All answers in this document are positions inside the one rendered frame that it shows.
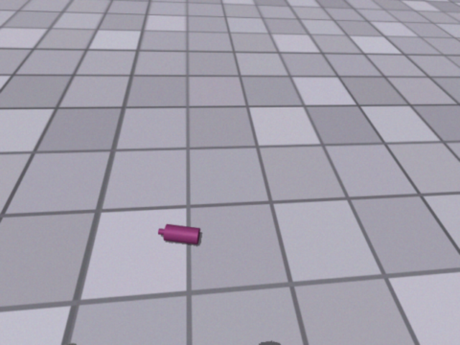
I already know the bottle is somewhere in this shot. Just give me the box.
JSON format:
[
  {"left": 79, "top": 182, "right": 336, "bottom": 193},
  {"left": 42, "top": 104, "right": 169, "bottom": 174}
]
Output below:
[{"left": 158, "top": 224, "right": 200, "bottom": 244}]

